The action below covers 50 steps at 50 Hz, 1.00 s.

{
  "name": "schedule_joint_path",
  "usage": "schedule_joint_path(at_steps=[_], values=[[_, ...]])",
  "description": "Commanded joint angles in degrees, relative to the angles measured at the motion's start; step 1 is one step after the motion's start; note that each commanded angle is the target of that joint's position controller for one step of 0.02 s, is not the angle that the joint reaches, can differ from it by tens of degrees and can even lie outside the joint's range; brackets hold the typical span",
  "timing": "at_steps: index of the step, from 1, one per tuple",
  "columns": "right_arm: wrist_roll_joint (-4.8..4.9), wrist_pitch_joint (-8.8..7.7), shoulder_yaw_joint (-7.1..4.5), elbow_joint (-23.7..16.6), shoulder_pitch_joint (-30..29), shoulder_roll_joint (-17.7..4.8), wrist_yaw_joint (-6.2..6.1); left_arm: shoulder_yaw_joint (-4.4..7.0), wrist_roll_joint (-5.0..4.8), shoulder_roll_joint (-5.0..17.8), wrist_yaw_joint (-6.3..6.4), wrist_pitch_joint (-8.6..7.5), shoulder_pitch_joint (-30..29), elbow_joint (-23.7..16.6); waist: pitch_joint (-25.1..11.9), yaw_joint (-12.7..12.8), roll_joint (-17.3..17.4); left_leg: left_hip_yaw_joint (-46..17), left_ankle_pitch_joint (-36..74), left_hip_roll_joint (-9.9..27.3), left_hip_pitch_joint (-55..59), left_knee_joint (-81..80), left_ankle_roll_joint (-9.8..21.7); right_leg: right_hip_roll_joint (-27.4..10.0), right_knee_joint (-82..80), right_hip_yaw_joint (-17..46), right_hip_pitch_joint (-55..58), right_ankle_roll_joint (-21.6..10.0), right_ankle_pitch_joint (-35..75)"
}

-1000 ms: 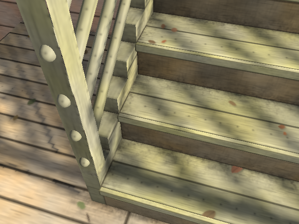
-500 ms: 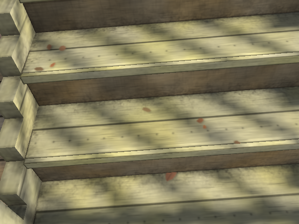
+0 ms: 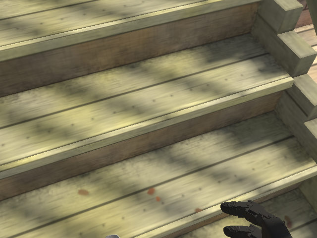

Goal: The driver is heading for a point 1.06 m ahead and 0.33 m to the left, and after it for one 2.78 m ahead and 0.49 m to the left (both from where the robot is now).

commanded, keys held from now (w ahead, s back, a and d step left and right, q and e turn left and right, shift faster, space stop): w+q+shift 0.70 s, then w+e+shift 0.30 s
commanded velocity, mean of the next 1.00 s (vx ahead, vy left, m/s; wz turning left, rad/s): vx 0.81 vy -0.10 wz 0.59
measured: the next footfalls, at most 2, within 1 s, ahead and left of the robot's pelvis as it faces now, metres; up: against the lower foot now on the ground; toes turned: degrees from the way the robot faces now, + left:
right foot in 0.42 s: +0.51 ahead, -0.05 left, +0.36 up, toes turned +19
left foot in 0.80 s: +0.63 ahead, +0.41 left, +0.54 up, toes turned +47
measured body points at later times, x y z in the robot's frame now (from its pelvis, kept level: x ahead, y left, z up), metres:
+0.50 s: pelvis +0.35 +0.05 +0.25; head +0.34 +0.08 +0.69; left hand +0.46 +0.33 +0.18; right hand +0.50 -0.17 +0.12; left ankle +0.19 +0.08 -0.36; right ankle +0.47 -0.06 -0.39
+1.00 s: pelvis +0.62 +0.22 +0.48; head +0.60 +0.24 +0.93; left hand +0.60 +0.51 +0.38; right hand +0.79 +0.02 +0.36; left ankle +0.60 +0.38 -0.21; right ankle +0.66 +0.07 +0.11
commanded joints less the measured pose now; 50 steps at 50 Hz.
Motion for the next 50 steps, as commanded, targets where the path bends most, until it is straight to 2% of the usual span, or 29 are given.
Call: schedule_joint_path(at_steps=[1,2,3,5,6,8,11,14,17,18,20,21,22,23,24,25,27,30,33,36,37,39,40,41,42,43,45,48,50], values=[[-0.75,-0.14,-8.67,5.81,23.45,-20.80,0.42,4.99,2.56,16.95,-0.45,-2.46,-6.68,-9.08,-20.50,-10.34,7.11,-18.94,-2.67,-5.99,45.66,-26.54,7.91,-10.75,46.66,-0.42,-13.33,-6.87,107.70],[-3.13,0.27,-9.75,12.63,31.82,-24.49,-0.81,2.31,2.41,6.51,-3.33,-4.27,-10.55,-12.66,-20.01,-5.93,37.76,-60.76,-12.17,7.02,60.50,-58.13,16.59,6.91,69.63,5.06,-38.21,-3.73,19.78],[-3.13,0.45,-9.18,12.23,30.62,-17.55,-2.94,1.64,2.90,6.26,-6.82,-7.66,-12.90,-14.19,-19.66,-4.98,28.18,-80.11,-26.53,11.37,63.58,-66.90,15.84,7.91,86.77,12.09,-49.01,-4.21,7.40],[-1.66,0.85,-8.13,17.85,31.87,-9.72,-2.98,-0.89,2.13,-0.97,-10.18,-10.42,-23.47,-18.67,0.68,-1.92,1.81,-67.93,-20.00,10.57,48.29,-63.11,13.67,4.86,96.80,7.75,-62.00,-4.48,7.32],[-1.38,1.29,-6.76,20.80,29.99,-5.60,-2.54,-2.32,3.02,-4.96,-10.76,-10.21,-25.33,-20.84,4.01,2.62,-3.10,-60.17,-11.06,8.21,40.49,-61.12,12.74,4.56,106.27,4.50,-63.11,-3.69,4.65],[-0.54,1.61,-5.11,21.36,22.41,-1.78,-1.34,-3.86,2.41,-6.64,-10.67,-9.03,-17.30,-21.22,4.93,9.75,-0.82,-46.76,2.01,4.18,36.36,-60.17,12.20,3.41,121.27,0.83,-70.59,-2.24,1.54],[1.10,1.78,-5.83,21.77,14.98,-5.36,0.88,-6.88,2.68,-9.18,-8.28,-8.66,-19.53,-24.76,8.50,13.37,-3.71,-30.14,9.28,-0.15,24.79,-61.81,8.45,-2.02,112.91,-5.60,-74.34,0.48,0.40],[0.54,1.26,-5.39,25.76,22.07,-4.57,0.66,-9.26,2.21,-11.66,-5.98,-8.86,-28.81,-28.44,7.46,7.99,6.25,-32.82,11.71,0.22,22.90,-66.47,11.21,-2.65,114.24,-11.72,-78.49,3.81,-0.58],[2.84,3.71,-7.11,26.89,32.19,-7.32,-1.26,-11.45,2.95,-13.25,-3.74,-9.37,-44.16,-36.04,0.64,0.94,7.49,-33.45,25.82,2.71,19.50,-77.56,11.96,-2.04,77.45,-19.75,-55.62,7.52,-3.11],[1.38,3.47,-7.24,27.40,31.73,-7.75,-1.99,-10.04,1.82,-12.31,-2.91,-8.89,-39.49,-34.45,-6.07,3.61,11.28,-29.63,48.83,3.08,18.40,-77.67,11.84,1.09,70.44,-23.79,-37.11,7.20,-6.42],[0.57,-0.58,-10.35,25.57,22.68,-18.55,-2.62,-1.74,0.63,3.58,-1.15,-8.88,-17.79,-31.44,-25.52,19.86,24.02,-31.82,118.25,5.06,38.14,-53.31,10.61,2.58,56.46,-10.14,-14.46,3.72,-18.99],[-0.41,-1.30,-12.30,22.08,10.46,-23.90,-2.12,2.58,-0.84,12.18,-2.09,-8.77,1.96,-24.50,-33.16,29.19,22.24,-33.76,120.89,6.58,44.05,-37.86,10.41,0.39,47.54,0.62,-5.55,0.74,-24.07],[-2.80,-2.61,-11.15,17.47,2.51,-18.84,-1.25,4.73,-0.06,19.24,-2.73,-8.19,17.13,-17.03,-38.44,29.29,3.26,-30.19,97.78,2.94,37.31,-20.59,12.50,-7.83,34.42,15.67,8.32,-1.94,-33.54],[-1.58,-3.68,-8.48,12.17,0.73,-4.29,1.25,4.81,1.29,18.52,-1.04,-6.52,16.21,-12.28,-33.80,21.47,-28.47,-28.38,27.68,-8.63,6.87,11.29,8.26,-23.52,6.92,58.74,15.35,-11.34,-38.30],[-1.89,-4.54,-8.49,10.04,-2.36,-5.95,4.38,3.14,1.05,8.11,1.23,-4.66,7.21,-12.18,-21.09,19.33,-19.82,-27.96,21.16,-5.19,-4.15,36.61,8.22,-27.18,4.23,62.98,5.61,-11.67,-41.63],[0.39,-3.46,-7.03,3.64,-8.82,-2.25,5.77,-0.25,1.20,-2.37,1.16,-4.45,2.62,-8.22,-5.78,14.86,-11.37,-23.30,14.56,-3.58,-14.59,51.17,6.94,-25.98,7.12,47.72,-6.44,-10.39,-36.26],[0.85,0.01,-4.02,2.17,-1.91,3.78,5.34,-2.81,1.85,-14.50,-0.65,-4.73,-5.19,-1.49,5.34,2.80,3.98,-23.12,13.98,2.42,-12.55,50.67,7.97,-20.41,14.48,17.88,-25.84,-1.32,-19.09],[4.38,3.42,-2.76,0.77,3.80,2.88,2.84,-1.07,1.74,-7.24,-2.03,-4.11,-11.96,0.69,9.62,-4.72,5.15,-21.72,14.40,6.73,-7.24,41.24,3.83,-20.06,4.18,-5.97,-42.03,3.88,-5.86],[2.53,5.91,-1.88,-3.91,-6.57,3.01,-0.87,0.76,2.50,2.55,-2.42,-4.67,-8.55,3.26,11.15,-2.03,4.19,-15.12,12.71,5.14,-18.59,48.47,3.13,-17.55,-1.66,-15.74,-32.49,3.15,5.47],[0.64,4.20,-0.89,-8.57,-16.57,-0.38,0.32,0.85,0.48,6.15,-0.20,-2.92,-2.00,3.26,7.01,0.47,6.17,-7.74,14.34,8.78,-12.81,21.39,2.00,-11.08,-5.05,-23.54,-25.10,2.72,14.34],[2.68,2.84,-0.66,-8.08,-16.46,-1.98,1.97,1.66,-0.76,11.05,0.25,-3.50,0.52,2.82,0.03,0.39,4.77,-1.47,14.28,5.95,16.07,0.03,2.70,-10.43,-9.95,-24.69,-35.31,-0.63,25.14],[4.64,4.56,-8.38,-0.09,9.02,-11.45,-0.59,3.62,-1.77,21.18,-1.41,-5.33,6.41,0.71,-22.22,-9.70,-2.77,0.32,12.98,-7.31,61.63,-10.09,3.85,-15.32,13.31,-17.63,-29.86,-5.01,81.80],[3.00,5.48,-10.57,2.91,18.74,-14.65,-2.49,4.33,-3.15,22.42,-1.70,-4.02,6.34,-0.20,-27.78,-15.45,-6.59,-10.99,15.38,-5.26,68.03,-30.36,3.95,-13.95,27.01,-14.16,-23.27,-0.18,71.81],[-0.29,5.60,-13.45,7.69,19.35,-26.25,-4.76,1.65,0.31,10.06,-1.87,-3.49,8.96,-2.74,-28.76,-5.59,16.80,-55.09,34.92,19.34,71.94,-42.51,11.20,-1.27,61.19,-11.37,-37.17,7.88,5.25],[-5.76,4.42,-11.74,8.42,23.62,-22.22,-6.15,4.23,-1.60,11.73,-3.42,-4.40,12.58,4.13,-41.00,-7.82,9.80,-78.95,30.38,25.24,65.51,-56.80,16.24,7.21,96.11,13.68,-33.88,9.16,2.35],[-3.32,2.81,-10.56,9.24,18.59,-20.29,-6.38,4.21,-3.02,7.07,-4.49,-3.47,1.68,-4.78,-33.80,-4.42,6.74,-78.34,-2.47,26.10,58.66,-63.79,13.92,6.56,112.48,14.35,-45.55,9.77,4.11],[2.11,0.99,-9.79,17.33,13.00,-15.50,-6.58,0.21,0.62,-2.13,-4.67,-1.45,-14.08,-16.79,-13.47,1.20,3.79,-58.52,-19.51,20.90,47.40,-57.90,5.99,4.97,121.42,8.79,-63.23,7.54,6.86],[-0.78,-0.76,-6.12,20.90,9.35,-1.79,-4.61,-2.19,-1.14,-6.85,-9.17,-1.38,-9.13,-19.65,-10.01,11.94,8.50,-35.46,-7.22,19.10,42.82,-51.93,3.41,2.77,125.54,9.16,-70.27,1.71,11.53],[1.37,-0.30,-5.36,20.49,5.18,3.24,-3.41,-1.99,-1.95,-5.07,-8.42,-2.07,-5.64,-16.32,-0.05,12.54,6.20,-16.76,12.76,18.69,32.65,-54.45,2.62,0.47,114.79,7.15,-67.92,2.43,5.88]])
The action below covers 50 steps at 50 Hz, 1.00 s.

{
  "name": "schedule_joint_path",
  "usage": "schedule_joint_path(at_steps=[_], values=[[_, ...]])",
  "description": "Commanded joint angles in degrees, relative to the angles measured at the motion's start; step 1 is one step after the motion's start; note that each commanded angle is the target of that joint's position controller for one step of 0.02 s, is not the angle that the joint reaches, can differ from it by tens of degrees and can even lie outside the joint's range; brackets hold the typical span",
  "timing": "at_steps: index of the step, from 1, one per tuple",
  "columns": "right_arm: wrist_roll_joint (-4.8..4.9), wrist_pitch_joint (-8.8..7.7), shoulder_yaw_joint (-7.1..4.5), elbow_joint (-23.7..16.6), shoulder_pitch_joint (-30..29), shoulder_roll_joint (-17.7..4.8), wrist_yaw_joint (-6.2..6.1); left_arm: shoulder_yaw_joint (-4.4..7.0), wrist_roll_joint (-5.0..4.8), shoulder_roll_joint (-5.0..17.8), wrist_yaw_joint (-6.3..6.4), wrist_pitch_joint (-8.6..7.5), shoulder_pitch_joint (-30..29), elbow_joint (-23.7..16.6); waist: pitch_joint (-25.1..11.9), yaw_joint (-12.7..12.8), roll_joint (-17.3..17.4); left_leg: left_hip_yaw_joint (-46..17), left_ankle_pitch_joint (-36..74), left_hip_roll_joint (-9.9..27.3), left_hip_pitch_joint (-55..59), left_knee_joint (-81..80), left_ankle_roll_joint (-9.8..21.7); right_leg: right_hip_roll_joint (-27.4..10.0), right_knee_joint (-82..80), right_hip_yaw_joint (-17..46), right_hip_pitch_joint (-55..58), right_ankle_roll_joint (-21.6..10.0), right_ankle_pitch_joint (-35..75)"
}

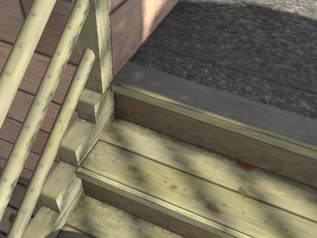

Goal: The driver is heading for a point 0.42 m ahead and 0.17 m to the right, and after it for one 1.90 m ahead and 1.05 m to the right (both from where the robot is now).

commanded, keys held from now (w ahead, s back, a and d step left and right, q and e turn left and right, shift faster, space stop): w+e+shift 0.50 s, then w+q+shift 0.02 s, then q+shift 0.46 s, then shift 0.02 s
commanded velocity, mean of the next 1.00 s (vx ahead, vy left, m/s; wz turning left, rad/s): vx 0.32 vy -0.15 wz -0.28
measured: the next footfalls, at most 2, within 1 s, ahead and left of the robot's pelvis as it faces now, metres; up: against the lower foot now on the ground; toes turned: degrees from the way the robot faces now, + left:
right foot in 0.30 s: +0.18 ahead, -0.25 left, +0.18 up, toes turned -15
left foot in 0.84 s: +0.54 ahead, -0.19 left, +0.36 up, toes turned -18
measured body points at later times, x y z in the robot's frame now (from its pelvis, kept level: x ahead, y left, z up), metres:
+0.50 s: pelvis +0.16 -0.16 +0.15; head +0.14 -0.18 +0.60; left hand +0.23 +0.08 +0.04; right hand +0.35 -0.44 +0.09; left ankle +0.15 -0.02 -0.33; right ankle +0.14 -0.24 -0.51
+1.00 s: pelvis +0.44 -0.23 +0.36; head +0.43 -0.23 +0.81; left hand +0.73 -0.08 +0.32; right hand +0.45 -0.51 +0.24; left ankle +0.50 -0.18 -0.33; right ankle +0.33 -0.34 -0.10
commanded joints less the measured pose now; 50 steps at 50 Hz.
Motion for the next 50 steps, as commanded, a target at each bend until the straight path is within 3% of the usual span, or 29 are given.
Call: schedule_joint_path(at_steps=[1,3,6,8,10,11,13,15,16,17,18,20,22,25,26,28,30,33,37,39,40,41,42,43,44,45,47,48,50], values=[[0.07,-0.30,1.55,-6.67,-13.61,5.85,-0.11,-1.82,-1.00,-2.72,1.82,1.01,2.28,-3.90,7.73,3.03,5.04,-4.03,34.87,13.70,-1.00,-23.70,8.17,-0.98,4.49,1.19,-7.46,4.21,-17.45],[-1.36,1.72,-0.03,-5.30,-9.14,-2.12,-1.87,-1.81,0.45,-3.13,5.18,3.99,1.07,-7.76,6.00,4.05,10.91,2.20,51.38,16.40,8.10,-27.34,6.42,-2.31,4.85,-1.95,-13.30,8.44,-23.88],[-1.50,5.87,-2.10,-8.80,-9.39,-9.34,-3.37,-1.42,-0.28,-1.71,6.36,6.23,-5.80,-14.12,1.74,4.29,13.10,8.05,30.03,15.91,13.98,-34.74,4.08,-7.54,-2.16,-5.46,-13.07,10.01,-20.12],[-3.50,6.01,-4.12,-10.69,-7.20,-15.55,-4.14,-1.12,0.23,-2.25,5.97,6.71,-6.95,-16.47,0.10,3.54,16.24,8.43,33.43,18.33,18.08,-38.74,6.52,-10.16,-0.01,-5.14,-10.70,11.52,-21.60],[-2.36,7.38,-6.15,-13.46,-7.39,-16.80,-5.24,-3.01,1.13,-4.45,4.28,7.07,-10.23,-19.14,0.29,4.01,14.35,12.82,24.47,14.38,26.79,-41.55,4.55,-15.22,-22.60,-5.62,-12.05,7.91,-24.69],[0.95,8.03,-7.63,-14.17,-11.77,-19.05,-4.34,-4.09,0.96,-4.97,3.60,5.27,-10.03,-19.27,-2.72,5.31,15.79,15.70,3.09,10.67,19.68,-44.74,3.66,-12.98,-43.59,-9.21,2.76,2.96,-27.52],[0.60,8.01,-8.39,-14.03,-9.51,-21.94,-2.47,-1.60,0.38,-1.17,3.91,5.22,-5.89,-15.53,-4.94,3.73,16.42,11.11,12.02,18.54,19.26,-46.05,9.75,-9.53,-44.49,-14.48,15.74,0.15,-32.86],[1.68,7.31,-6.04,-12.86,-8.75,-15.40,0.12,2.55,-0.93,4.73,4.55,4.39,3.71,-8.78,-4.42,3.38,10.36,14.18,40.44,13.21,28.17,-24.60,11.59,-1.50,-59.41,-14.23,15.92,-5.21,-38.51],[2.55,6.58,-5.03,-15.28,-11.86,-13.17,0.55,3.99,-0.02,10.35,4.29,3.18,9.92,-7.73,-3.44,5.96,-0.99,11.05,39.50,8.24,18.46,-2.68,7.11,-3.53,-77.82,9.50,19.03,-12.31,-32.25],[1.30,4.17,-4.09,-21.15,-16.31,-8.01,2.09,5.78,0.79,18.65,3.90,2.27,13.40,-7.90,-9.57,4.13,-23.85,-0.39,0.11,-2.20,0.03,21.54,3.46,-6.17,-107.48,45.54,31.10,-17.13,-53.26],[3.68,3.35,-4.12,-20.32,-21.35,-7.19,1.27,4.42,0.83,15.93,2.16,3.02,15.37,-10.65,-4.57,8.76,-26.33,-7.09,-14.81,-11.36,-13.81,44.83,5.19,-12.55,-120.82,51.77,36.17,-20.36,-36.53],[2.46,1.56,-1.08,-21.89,-31.27,-1.45,1.83,1.60,-0.90,8.64,2.50,1.83,14.46,-6.54,7.39,7.07,-14.62,-9.80,-9.47,-11.77,-22.11,66.13,6.79,-9.89,-111.33,44.71,22.50,-17.23,-39.82],[0.70,0.24,-1.11,-20.80,-25.90,-2.85,2.00,0.93,-0.62,5.69,3.59,1.87,8.67,-6.05,8.01,2.40,-10.63,-10.28,-4.91,-11.42,-20.28,65.76,4.38,-7.60,-102.29,38.57,19.39,-14.53,-31.61],[-0.29,-1.63,-0.97,-21.57,-24.75,-4.09,1.88,0.40,0.61,2.06,3.83,2.11,8.93,-7.61,4.82,2.67,-6.80,-7.64,-7.07,-13.62,-18.84,58.33,4.38,-6.61,-104.22,34.52,25.06,-17.09,-18.22],[-4.62,-1.63,2.13,-28.23,-33.33,2.79,4.32,-0.31,0.32,0.93,3.83,-1.50,14.40,-1.22,0.24,-0.17,6.97,-12.28,5.38,-8.79,-26.81,57.02,5.23,-8.35,-102.96,36.20,25.95,-9.51,-36.66],[-3.32,-0.96,3.52,-25.41,-27.69,4.72,4.16,-0.07,0.25,2.23,5.19,-3.29,13.23,-0.50,1.19,-1.02,9.27,-8.63,11.03,-7.10,-40.07,59.33,3.67,-13.27,-106.94,32.16,37.87,-9.50,-25.40],[-0.52,-0.95,3.73,-23.07,-20.92,5.37,4.29,-1.03,1.50,0.87,5.32,-3.36,18.50,4.13,0.17,-1.74,0.78,-6.44,6.18,-6.91,-50.81,81.60,3.68,-16.22,-107.94,23.52,47.04,-11.78,-16.49],[4.22,-1.16,4.93,-26.00,-27.42,8.31,5.02,-1.71,2.40,-1.39,4.77,-2.15,27.59,10.40,8.78,2.43,2.17,-13.91,-3.79,-10.29,-67.74,94.80,5.13,-19.03,-108.68,10.73,51.25,-8.06,-12.90],[-0.03,0.34,8.00,-34.02,-42.98,11.37,5.80,-1.38,0.94,1.09,6.65,-1.38,22.37,14.01,5.54,1.83,-2.12,6.75,13.01,-4.22,-29.60,59.31,3.96,-18.13,-133.81,-0.22,18.18,-7.72,-4.79],[1.19,0.55,5.74,-30.91,-32.37,6.03,5.62,-0.53,-0.65,7.15,6.61,-1.98,17.22,14.12,-7.78,-5.53,-9.23,12.71,10.97,-7.98,4.69,41.99,6.66,-15.65,-126.64,-11.43,21.91,-8.30,63.07],[1.17,1.00,2.60,-27.19,-22.35,-0.57,5.49,0.97,-1.04,12.55,7.04,-1.51,18.13,13.65,-14.72,-9.64,-11.50,14.32,4.24,-11.00,8.83,37.09,6.69,-17.13,-117.30,-11.03,36.25,-8.44,98.28],[0.32,1.50,0.73,-23.96,-14.18,-5.64,5.75,2.74,-0.80,18.47,6.81,-1.01,12.36,12.27,-16.92,-13.43,-12.01,10.24,0.37,-10.68,8.03,27.85,6.87,-20.29,-107.46,-9.53,48.77,-7.72,112.89],[0.22,2.11,-0.62,-22.16,-9.92,-9.74,6.12,3.05,0.82,19.03,6.81,-0.60,7.96,9.15,-17.12,-13.96,-10.21,5.91,-0.35,-13.69,7.64,9.32,6.01,-19.24,-95.94,-9.96,58.43,-6.93,114.02],[0.59,3.46,-2.05,-18.80,-4.58,-12.20,6.35,2.97,2.02,16.16,7.18,-1.80,2.90,5.94,-15.77,-14.90,-3.53,-6.51,3.27,-13.26,15.62,-9.49,7.79,-15.81,-78.97,-7.44,53.04,-4.99,88.04],[-3.24,4.28,-2.17,-16.89,-2.31,-15.31,5.62,0.25,4.03,4.01,4.97,-4.52,3.39,0.74,-16.40,-5.59,29.88,-36.54,47.75,0.26,33.12,-13.83,18.50,1.85,-50.26,-3.42,26.05,1.99,-6.79],[-5.58,4.88,-0.30,-17.89,-2.74,-6.37,3.29,-0.43,3.23,0.04,2.33,-6.87,3.65,0.29,-23.62,-5.01,23.66,-58.10,38.16,5.42,35.23,-23.84,21.63,4.55,-26.09,7.74,12.61,2.19,-11.24],[0.02,3.72,-1.81,-13.27,-2.24,-5.05,2.99,-1.54,3.01,-3.05,0.90,-7.20,-9.70,-5.71,-2.82,-4.36,2.73,-51.50,17.72,2.69,18.21,-24.42,19.13,2.53,-10.15,2.75,-1.25,1.81,-14.05],[1.26,2.53,-1.15,-11.74,-3.96,-2.41,2.99,-2.80,3.96,-5.12,0.35,-6.33,-8.14,-6.54,1.35,-1.33,-0.24,-45.62,16.10,1.30,14.29,-23.30,17.56,1.21,-4.05,2.85,-5.56,1.41,-13.42],[0.22,2.36,-0.92,-12.34,-8.72,-2.03,3.16,-4.77,2.84,-7.76,0.66,-5.51,-1.30,-7.24,3.50,3.80,1.33,-30.97,14.43,-2.95,7.49,-23.23,14.61,-2.09,-0.75,-0.08,-9.22,1.24,-11.12]])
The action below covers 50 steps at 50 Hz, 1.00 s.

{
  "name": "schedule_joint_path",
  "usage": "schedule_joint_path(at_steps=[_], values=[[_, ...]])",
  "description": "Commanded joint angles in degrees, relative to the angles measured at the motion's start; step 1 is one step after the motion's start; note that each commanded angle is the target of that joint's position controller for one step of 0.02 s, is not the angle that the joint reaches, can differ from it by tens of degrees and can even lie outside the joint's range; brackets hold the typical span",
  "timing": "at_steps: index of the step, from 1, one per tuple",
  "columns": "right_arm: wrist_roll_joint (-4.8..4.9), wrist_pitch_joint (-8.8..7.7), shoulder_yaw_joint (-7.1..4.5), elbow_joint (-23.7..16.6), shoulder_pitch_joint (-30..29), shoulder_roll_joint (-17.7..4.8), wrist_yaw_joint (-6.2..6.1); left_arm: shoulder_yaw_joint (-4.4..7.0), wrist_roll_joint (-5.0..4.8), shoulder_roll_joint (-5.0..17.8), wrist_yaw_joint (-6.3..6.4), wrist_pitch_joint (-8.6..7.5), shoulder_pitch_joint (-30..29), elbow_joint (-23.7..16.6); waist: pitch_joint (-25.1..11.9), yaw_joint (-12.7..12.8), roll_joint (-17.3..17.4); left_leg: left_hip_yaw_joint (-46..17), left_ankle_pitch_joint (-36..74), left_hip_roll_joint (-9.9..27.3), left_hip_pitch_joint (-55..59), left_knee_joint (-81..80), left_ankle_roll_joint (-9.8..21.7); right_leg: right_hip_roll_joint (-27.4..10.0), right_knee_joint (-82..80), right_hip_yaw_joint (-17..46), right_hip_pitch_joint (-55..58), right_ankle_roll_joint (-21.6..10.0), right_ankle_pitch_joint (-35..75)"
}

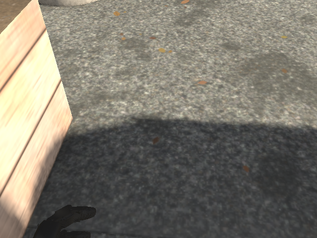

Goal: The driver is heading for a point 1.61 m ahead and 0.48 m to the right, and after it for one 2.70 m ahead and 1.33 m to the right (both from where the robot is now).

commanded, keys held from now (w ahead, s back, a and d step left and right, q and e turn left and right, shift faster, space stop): e+shift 0.90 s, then shift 0.02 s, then q+shift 0.08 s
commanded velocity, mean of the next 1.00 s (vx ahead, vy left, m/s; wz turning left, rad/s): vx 0.03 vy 0.00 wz -0.57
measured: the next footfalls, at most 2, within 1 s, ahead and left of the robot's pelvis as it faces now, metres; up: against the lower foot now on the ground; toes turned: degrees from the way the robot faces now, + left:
right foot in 0.30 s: +0.31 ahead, -0.12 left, +0.18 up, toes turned -7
left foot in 0.92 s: +0.51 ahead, +0.03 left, +0.18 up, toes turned -44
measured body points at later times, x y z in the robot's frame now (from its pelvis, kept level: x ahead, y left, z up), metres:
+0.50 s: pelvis +0.21 -0.05 +0.18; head +0.21 -0.07 +0.63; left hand +0.38 +0.17 +0.07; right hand +0.35 -0.32 +0.10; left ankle +0.20 +0.12 -0.31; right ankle +0.27 -0.12 -0.51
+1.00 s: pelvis +0.37 +0.00 +0.21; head +0.39 +0.00 +0.66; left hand +0.69 +0.07 +0.14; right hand +0.34 -0.33 +0.15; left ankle +0.48 +0.06 -0.51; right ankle +0.25 -0.09 -0.46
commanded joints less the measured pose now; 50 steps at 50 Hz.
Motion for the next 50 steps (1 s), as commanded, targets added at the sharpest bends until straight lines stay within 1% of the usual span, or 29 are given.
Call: schedule_joint_path(at_steps=[1,4,6,7,9,10,12,14,15,16,17,18,19,21,23,25,28,30,34,36,40,42,44,45,46,47,48,49,50], values=[[0.19,-1.25,1.33,-3.32,-6.63,3.39,-0.09,-3.85,-1.22,-6.49,-0.66,-0.55,9.23,-4.72,6.57,8.74,-1.05,-21.32,20.41,12.55,4.81,-24.22,7.00,-4.07,15.41,-1.88,-24.06,-0.38,-0.93],[-0.99,-1.64,2.96,1.11,-2.90,5.28,-0.33,-6.04,-1.80,-8.66,1.37,-0.34,0.78,-6.40,6.20,5.65,-0.81,-12.66,28.50,13.49,-0.13,-28.39,6.12,-4.69,12.08,-6.92,-26.64,-0.44,2.95],[-0.71,-1.36,2.41,4.03,2.20,2.30,-0.43,-6.77,-3.70,-10.50,2.73,0.43,-1.44,-7.11,4.83,2.41,2.32,-12.66,28.37,17.34,8.60,-29.36,6.05,-3.04,17.87,-2.18,-36.76,0.46,1.65],[0.37,-0.05,1.96,4.15,2.34,0.32,-0.47,-7.27,-3.93,-9.92,2.90,0.59,-4.41,-9.97,4.44,2.65,2.84,-8.73,23.78,15.83,10.97,-30.36,3.39,-4.70,5.21,-2.28,-39.37,0.88,2.11],[0.28,2.26,1.93,4.60,5.24,0.20,-2.62,-7.99,-3.05,-9.80,2.91,1.18,-15.68,-13.73,1.64,-0.75,5.28,-5.04,33.05,16.34,8.95,-38.41,1.80,-7.16,-13.54,-13.64,-30.84,2.08,2.02],[-0.07,3.16,1.13,5.44,7.94,-2.16,-3.41,-7.68,-1.86,-9.69,2.43,1.57,-19.53,-16.18,-2.58,-1.48,7.26,-5.96,36.08,17.40,9.33,-42.32,3.15,-8.94,-18.83,-17.49,-21.04,1.92,0.28],[0.89,2.51,-0.63,5.99,6.91,-6.07,-2.89,-5.59,-2.62,-8.14,1.62,2.17,-16.25,-13.67,-8.50,0.64,12.04,0.28,63.80,19.44,15.55,-40.98,4.64,-6.98,-28.13,-20.83,-5.08,-1.51,-8.76],[1.44,0.65,-1.11,4.63,5.02,-9.25,-2.78,-1.99,-2.60,0.63,0.75,2.76,-4.51,-9.04,-12.99,3.73,15.01,0.79,105.50,21.37,31.57,-29.50,4.91,-2.30,-39.23,-20.69,-1.80,-4.87,-16.22],[1.50,0.30,-1.28,3.08,-0.42,-10.92,-2.47,-0.59,-2.76,3.78,-0.02,3.06,4.93,-6.30,-15.10,8.27,14.85,1.16,111.12,23.43,36.86,-20.07,4.76,-2.80,-48.79,-15.12,1.53,-6.65,-15.28],[-0.07,-0.56,-1.10,0.36,-3.73,-10.58,-2.64,1.15,-1.92,7.93,-0.60,3.49,13.38,-3.83,-19.55,10.85,8.46,0.69,104.46,22.41,30.54,-7.01,4.76,-3.30,-55.76,-0.79,14.01,-8.41,-13.80],[-0.56,-1.12,-0.23,-3.16,-6.02,-5.49,-1.25,2.76,-0.21,12.65,0.26,4.51,15.19,-2.88,-21.98,9.66,-12.42,-1.38,57.62,8.04,8.95,15.02,0.59,-13.68,-76.79,31.54,26.54,-17.66,-19.75],[-2.11,-2.39,0.46,-4.58,-8.78,-2.10,1.33,2.75,2.21,12.45,3.32,5.89,10.95,-5.02,-23.04,8.43,-19.15,-9.86,9.78,-3.33,-4.19,47.14,-2.70,-19.21,-97.27,58.69,29.33,-21.53,-22.11],[-1.17,-3.30,0.73,-7.36,-8.89,0.51,3.40,1.24,0.86,7.22,4.66,5.63,7.74,-5.04,-16.24,4.35,-11.34,-15.36,6.83,-0.08,-13.78,63.10,-2.58,-19.67,-96.68,55.93,23.42,-15.97,-24.25],[-1.62,-3.22,2.47,-11.67,-12.86,3.67,3.72,0.16,-2.43,0.58,4.28,4.89,8.05,-0.94,3.58,-0.30,3.70,-11.53,6.87,2.96,-23.54,66.17,-1.18,-13.04,-89.05,36.37,8.47,-9.45,-28.50],[-0.59,-2.26,3.09,-10.48,-4.87,3.59,2.02,0.38,-3.87,-0.40,3.12,4.21,4.30,-0.59,5.87,-5.39,5.75,-9.12,8.53,6.76,-19.31,66.81,-2.33,-7.25,-87.54,21.36,2.06,-6.26,-20.71],[-0.65,-2.74,3.23,-11.51,-3.37,2.83,-0.71,1.65,-4.44,2.22,1.40,3.18,2.95,-1.80,5.37,-6.21,3.66,-7.36,11.34,9.69,-17.80,52.20,-3.20,-3.65,-86.11,10.92,2.80,-6.56,-6.04],[-1.74,-2.49,3.41,-15.71,-10.82,2.48,-4.10,3.13,-4.16,5.56,2.58,4.12,6.43,-2.27,2.03,-2.25,-3.26,-4.69,10.78,8.53,-19.72,36.55,-4.66,-2.08,-88.96,13.85,13.58,-7.12,7.62],[-1.19,-2.91,2.39,-15.80,-12.49,1.36,-5.23,3.98,-2.80,8.38,3.43,3.97,8.36,-4.11,-3.56,-0.24,-4.22,-6.14,12.37,8.32,-22.96,34.87,-6.82,-6.51,-89.78,21.52,23.58,-4.89,11.86],[0.27,-2.19,1.25,-16.87,-13.59,1.26,-5.47,4.17,-3.54,7.30,5.53,5.56,8.73,-6.44,-4.05,1.14,-7.96,-7.44,10.22,7.62,-26.21,28.91,-10.41,-8.52,-88.29,23.71,28.99,-7.29,11.00],[1.16,-1.69,0.91,-17.73,-16.05,1.33,-4.87,4.19,-4.88,6.85,6.06,6.61,9.73,-7.45,-4.11,1.29,-8.16,-7.51,10.35,6.90,-21.03,20.17,-11.78,-8.35,-86.48,23.80,27.22,-7.92,14.16],[0.65,-1.77,1.08,-18.60,-20.42,3.69,-3.69,5.26,-3.81,9.07,5.63,6.55,8.90,-9.47,-2.62,2.26,-8.31,-6.43,5.82,4.62,-13.44,5.55,-10.56,-9.19,-87.09,27.87,25.54,-8.02,15.16],[1.41,-2.46,0.15,-17.00,-15.33,1.08,-3.31,5.35,-3.80,7.93,5.71,7.66,6.45,-10.03,-4.49,0.23,-13.14,-7.92,4.28,5.21,-2.39,-5.95,-9.21,-7.72,-86.67,26.85,25.40,-6.39,18.58],[2.70,-3.52,-1.49,-14.56,-9.75,-1.86,-2.41,5.95,-5.31,8.76,5.14,7.76,4.63,-10.01,-4.70,-1.54,-13.89,-7.83,9.63,5.97,7.89,-20.77,-8.12,-7.08,-83.50,27.59,25.64,-5.45,21.84],[2.61,-4.03,-2.53,-13.01,-10.21,-3.35,-1.87,5.85,-6.28,6.84,4.91,7.62,7.38,-9.55,-4.12,-0.43,-8.84,-6.33,18.29,6.84,14.86,-28.78,-8.06,-4.01,-79.80,25.08,23.43,-3.82,15.85],[1.58,-3.74,-3.32,-13.80,-11.07,-5.43,-2.01,4.85,-5.06,3.82,3.79,7.54,12.51,-8.10,-7.37,1.89,1.38,-11.38,27.41,16.10,25.68,-26.93,-4.59,0.82,-66.05,17.27,16.91,-0.82,-5.45],[0.28,-3.03,-2.78,-16.21,-12.18,-5.94,-2.23,3.99,-2.87,2.13,2.97,7.21,17.01,-6.97,-7.79,4.57,11.97,-21.23,54.55,26.13,33.20,-19.02,1.59,5.15,-54.43,10.23,5.18,2.45,-29.69],[-1.27,-2.99,-3.37,-16.39,-11.17,-7.02,-2.39,5.45,-3.89,8.28,2.79,5.63,15.73,-9.19,-9.50,4.98,24.97,-37.40,49.52,31.69,28.50,-27.13,8.18,2.88,-46.89,7.05,2.03,5.61,-26.89],[-1.42,-2.97,-2.61,-16.88,-13.41,-4.21,-2.58,6.15,-4.73,11.51,3.39,5.79,12.82,-7.67,-5.12,3.31,20.35,-35.00,38.31,29.17,25.96,-27.75,9.06,-0.89,-38.73,4.13,-0.01,8.33,-22.27],[-0.53,-2.71,-1.06,-16.44,-13.65,0.14,-3.04,6.05,-4.45,11.63,3.95,6.77,7.93,-7.22,-2.27,1.27,14.20,-28.67,31.51,25.10,22.70,-26.97,7.33,-1.94,-35.88,2.89,-0.49,9.08,-18.44]])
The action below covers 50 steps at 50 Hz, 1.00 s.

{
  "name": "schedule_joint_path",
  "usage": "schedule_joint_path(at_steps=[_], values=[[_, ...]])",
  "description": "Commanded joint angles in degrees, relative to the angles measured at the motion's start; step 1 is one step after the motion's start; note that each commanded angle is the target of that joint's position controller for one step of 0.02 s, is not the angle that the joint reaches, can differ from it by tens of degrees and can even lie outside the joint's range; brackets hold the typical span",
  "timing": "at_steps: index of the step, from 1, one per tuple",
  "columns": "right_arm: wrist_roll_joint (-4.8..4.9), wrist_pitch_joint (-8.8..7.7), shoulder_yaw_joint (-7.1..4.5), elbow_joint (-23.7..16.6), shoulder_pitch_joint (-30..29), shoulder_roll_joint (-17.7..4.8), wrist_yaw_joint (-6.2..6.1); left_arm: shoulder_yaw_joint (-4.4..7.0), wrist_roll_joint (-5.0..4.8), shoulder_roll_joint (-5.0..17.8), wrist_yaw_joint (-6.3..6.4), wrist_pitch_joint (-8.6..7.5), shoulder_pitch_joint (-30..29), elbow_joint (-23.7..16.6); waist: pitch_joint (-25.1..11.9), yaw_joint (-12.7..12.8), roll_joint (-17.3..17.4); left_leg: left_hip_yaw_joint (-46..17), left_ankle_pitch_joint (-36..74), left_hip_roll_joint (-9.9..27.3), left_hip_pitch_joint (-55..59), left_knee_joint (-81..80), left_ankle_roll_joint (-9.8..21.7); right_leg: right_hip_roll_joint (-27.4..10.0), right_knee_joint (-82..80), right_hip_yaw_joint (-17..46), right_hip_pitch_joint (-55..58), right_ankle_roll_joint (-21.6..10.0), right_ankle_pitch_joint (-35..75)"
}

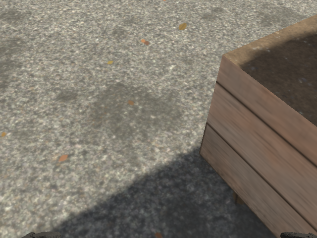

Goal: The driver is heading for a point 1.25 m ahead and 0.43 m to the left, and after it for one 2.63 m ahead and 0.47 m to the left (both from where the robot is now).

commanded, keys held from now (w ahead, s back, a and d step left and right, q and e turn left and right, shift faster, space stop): q+shift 0.80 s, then e+shift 0.12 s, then w+e+shift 0.08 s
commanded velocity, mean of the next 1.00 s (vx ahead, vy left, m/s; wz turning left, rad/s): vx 0.01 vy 0.00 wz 0.54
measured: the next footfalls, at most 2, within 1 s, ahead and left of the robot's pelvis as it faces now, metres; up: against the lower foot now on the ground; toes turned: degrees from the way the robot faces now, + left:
right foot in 0.36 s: +0.08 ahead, -0.08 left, +0.00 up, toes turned +19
left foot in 0.86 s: -0.06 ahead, +0.17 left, +0.00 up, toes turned +45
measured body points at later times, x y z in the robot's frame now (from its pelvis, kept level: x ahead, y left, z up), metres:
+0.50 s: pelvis +0.00 -0.01 +0.01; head +0.02 -0.03 +0.46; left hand +0.10 +0.29 -0.05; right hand +0.22 -0.23 -0.09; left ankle -0.03 +0.12 -0.63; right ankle +0.04 -0.09 -0.72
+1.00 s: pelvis -0.03 +0.07 +0.01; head -0.03 +0.10 +0.46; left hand -0.14 +0.35 -0.11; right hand +0.27 +0.00 -0.06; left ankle -0.09 +0.14 -0.72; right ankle +0.04 -0.08 -0.64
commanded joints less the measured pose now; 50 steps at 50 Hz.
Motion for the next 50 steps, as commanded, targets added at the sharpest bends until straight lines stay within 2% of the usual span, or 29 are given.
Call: schedule_joint_path(at_steps=[1,2,3,4,7,9,10,15,17,18,19,20,21,22,24,25,26,29,31,33,38,40,42,43,44,45,46,48,50], values=[[-0.40,-0.72,0.59,-4.99,-1.37,-2.22,-0.88,1.38,0.65,5.32,0.70,0.82,-0.39,-2.62,-4.17,0.85,12.28,-22.13,18.42,17.02,14.96,-11.84,11.71,-5.69,17.73,-5.74,-11.86,3.83,1.64],[-0.18,-0.49,1.43,-4.03,-3.11,-1.75,-0.74,0.30,1.96,2.50,0.75,1.31,-2.27,-3.44,-1.96,1.39,10.62,-18.47,17.10,13.77,11.57,-12.78,11.03,-7.53,11.98,-7.99,-10.09,3.91,3.84],[0.03,0.05,2.02,-3.14,-2.89,-0.69,-0.63,-0.72,2.29,-0.57,0.86,1.32,-3.83,-3.53,-0.77,1.58,10.73,-14.24,18.39,10.38,8.64,-13.48,9.84,-8.90,3.52,-10.61,-6.43,3.82,4.61],[0.59,0.60,1.42,-2.63,-2.14,-2.41,-0.55,-1.05,2.18,-1.63,1.14,1.09,-4.70,-3.89,-0.53,1.37,12.53,-12.78,20.95,8.03,9.23,-13.53,9.61,-8.23,-3.92,-13.97,-4.44,3.74,4.09],[0.46,0.97,-1.05,-3.08,2.24,-8.24,-0.13,0.04,1.90,0.57,2.07,0.43,-4.98,-3.39,-5.41,-0.64,15.55,-17.49,23.64,9.18,16.33,-12.26,11.49,-6.28,-9.35,-14.70,-2.62,3.57,4.59],[1.99,1.71,-1.25,-4.41,1.87,-8.33,-0.08,-0.04,0.83,0.49,2.11,-0.33,-5.11,-3.09,-7.09,-0.69,12.93,-25.37,14.64,11.16,20.12,-13.12,12.61,-5.73,-10.79,-12.33,-4.54,2.84,4.66],[1.91,2.19,-1.28,-4.93,1.56,-8.20,-0.18,-0.05,0.47,0.38,2.10,-1.16,-5.57,-3.00,-7.25,-0.79,12.49,-27.06,10.22,11.44,20.72,-13.67,13.17,-6.22,-11.26,-11.00,-5.49,2.33,5.07],[2.30,4.58,-1.94,-6.14,1.58,-7.99,0.46,0.16,0.37,0.19,-1.60,-4.47,-4.26,-1.69,-5.38,0.28,10.99,-30.88,2.59,9.06,14.28,-15.10,13.10,-5.76,-20.66,-9.50,0.79,-1.43,7.75],[3.69,4.98,-2.61,-6.93,-0.41,-7.76,0.34,0.64,0.95,-0.01,-1.16,-4.49,-1.45,0.26,-4.23,2.67,9.19,-30.49,5.16,6.57,9.00,-13.52,10.47,-4.07,-32.75,-11.52,9.09,-2.91,14.33],[3.26,4.77,-2.99,-6.43,0.28,-7.91,-0.13,1.13,0.91,0.55,-0.09,-4.21,2.43,1.62,-4.18,4.25,9.33,-27.99,1.84,4.86,3.26,-10.25,8.03,-6.85,-38.36,-11.12,15.87,-4.17,19.12],[3.03,4.42,-2.08,-6.17,3.24,-4.03,0.02,2.07,1.90,5.14,0.68,-3.69,4.24,1.50,-5.36,3.35,-0.33,-19.38,-13.71,-0.73,-6.81,3.33,4.47,-20.96,-41.11,0.72,24.21,-9.24,23.82],[3.63,3.53,-2.75,-6.57,3.39,-5.42,-0.27,2.21,4.90,7.01,0.41,-3.54,0.46,1.06,-1.39,1.83,-17.42,-5.55,-24.71,-7.14,-19.07,16.71,1.29,-32.04,-45.72,15.11,19.54,-17.16,30.65],[2.35,3.33,-3.98,-5.88,4.59,-9.00,0.10,1.59,6.44,3.95,0.35,-4.15,-3.17,-1.02,-1.14,0.75,-12.93,-4.98,-22.86,-0.85,-17.12,30.21,-1.48,-34.80,-46.45,15.40,14.15,-19.21,27.24],[2.01,3.65,-4.80,-3.99,5.74,-11.06,0.59,0.24,6.15,1.03,0.41,-4.42,-7.32,-2.60,-0.84,-0.65,-8.13,-4.51,-18.01,1.05,-16.29,37.36,-3.39,-30.54,-45.06,8.67,12.15,-16.34,21.95],[1.63,5.44,-4.82,-2.18,8.64,-9.49,1.00,-0.33,2.99,0.88,1.05,-4.80,-11.59,-3.07,1.39,-2.42,-2.90,-2.90,-9.92,2.47,-15.92,45.04,-4.64,-24.64,-44.46,-1.39,8.92,-11.99,20.52],[2.47,5.41,-4.30,-1.83,8.09,-9.10,1.63,-0.36,2.59,1.41,1.52,-4.98,-9.90,-2.86,1.57,-0.94,-3.41,-1.87,-7.45,3.66,-16.95,46.92,-5.39,-23.69,-43.88,-4.59,10.33,-13.22,23.62],[3.23,5.09,-4.03,-2.25,6.07,-8.74,1.89,-0.53,3.53,1.78,1.67,-5.08,-8.14,-2.43,1.34,0.31,-3.34,-0.71,-5.26,4.04,-18.15,47.41,-6.14,-23.12,-43.57,-7.22,11.81,-14.08,25.96],[2.31,4.80,-2.38,-3.75,0.98,-7.14,2.90,-0.21,3.82,2.70,2.98,-4.39,-1.84,-1.43,-0.49,4.32,-2.89,0.64,-1.47,6.96,-23.45,40.63,-8.33,-23.29,-42.28,-10.86,21.10,-15.47,29.46],[1.70,4.22,-1.10,-5.04,-1.70,-4.44,3.83,0.96,3.83,5.34,2.83,-3.14,1.37,-0.13,-1.64,5.48,-3.75,1.49,-2.09,8.85,-21.98,35.00,-8.59,-25.50,-41.16,-12.09,23.45,-16.15,31.67],[1.97,4.04,-0.75,-5.98,-3.70,-4.64,3.91,1.72,3.83,6.91,2.21,-2.68,0.86,-0.42,-0.77,6.24,-3.95,2.50,-4.34,9.93,-18.52,29.30,-8.27,-26.92,-42.92,-13.52,22.35,-16.63,30.46],[2.19,4.58,-0.46,-6.24,-2.69,-5.54,4.76,3.51,1.36,10.05,0.10,-2.22,-1.22,1.36,-0.72,4.04,-5.77,6.33,-9.37,9.66,-7.77,16.31,-4.80,-29.05,-42.76,-19.08,20.63,-15.49,33.65],[2.91,4.92,-1.19,-4.19,0.32,-6.06,5.14,4.06,1.59,9.87,-0.31,-2.62,-1.18,2.20,-1.49,3.54,-5.42,8.45,-7.23,9.53,-3.77,10.44,-3.28,-28.96,-38.44,-23.29,21.18,-13.47,40.72],[1.73,4.95,-1.82,-3.57,3.84,-6.70,5.35,3.40,-1.05,8.23,-0.13,-2.19,0.94,4.21,-2.97,0.70,-2.85,8.38,-0.98,5.35,8.65,-5.35,0.71,-27.33,-32.03,-24.52,17.00,-9.95,39.15],[1.17,4.41,-3.27,-2.74,8.62,-10.09,4.42,2.05,-1.45,4.33,-0.61,-2.12,5.20,6.50,-6.12,-0.80,4.30,3.35,8.61,5.96,21.88,-10.58,3.14,-23.60,-24.37,-27.45,10.21,-6.19,32.46],[0.98,3.68,-4.26,-4.12,10.88,-16.79,3.20,0.12,2.61,-0.19,-1.03,-2.63,4.86,3.31,-9.38,0.35,22.26,-16.80,41.71,22.87,34.78,-6.23,8.62,-16.93,-7.51,-29.23,-6.62,-0.88,-5.00],[-0.31,2.55,-2.99,-5.96,6.23,-14.42,2.99,1.05,2.29,2.72,-0.05,-2.33,0.35,2.40,-12.16,-1.48,20.90,-21.17,36.69,30.19,25.52,-10.26,17.27,-14.78,1.33,-21.76,-10.49,2.23,-7.61],[-1.68,1.55,-0.55,-5.65,4.10,-8.06,3.33,1.42,0.41,4.69,-0.01,-1.90,-3.37,2.68,-10.94,-2.43,14.60,-13.35,31.72,25.65,21.53,-11.67,15.86,-16.50,2.86,-17.88,-7.57,2.49,-4.45],[0.83,1.13,-2.07,-1.15,10.03,-10.37,2.91,1.87,-0.41,4.61,-0.58,-2.22,-0.90,3.62,-7.60,-3.59,14.16,-13.05,-12.42,22.26,26.01,-18.21,12.73,-15.81,6.83,-17.68,-17.03,1.01,1.71],[0.42,-0.19,-2.10,-0.85,8.37,-10.85,2.06,3.39,-0.83,7.77,-1.13,-2.18,-0.53,3.17,-1.08,-2.34,14.47,-15.28,-28.91,23.14,21.73,-24.07,11.06,-14.72,9.52,-14.90,-21.77,-0.58,10.57]])
Over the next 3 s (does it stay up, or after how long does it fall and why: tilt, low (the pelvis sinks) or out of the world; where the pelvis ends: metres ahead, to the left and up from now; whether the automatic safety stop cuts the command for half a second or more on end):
stays up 1.34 0.38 0.01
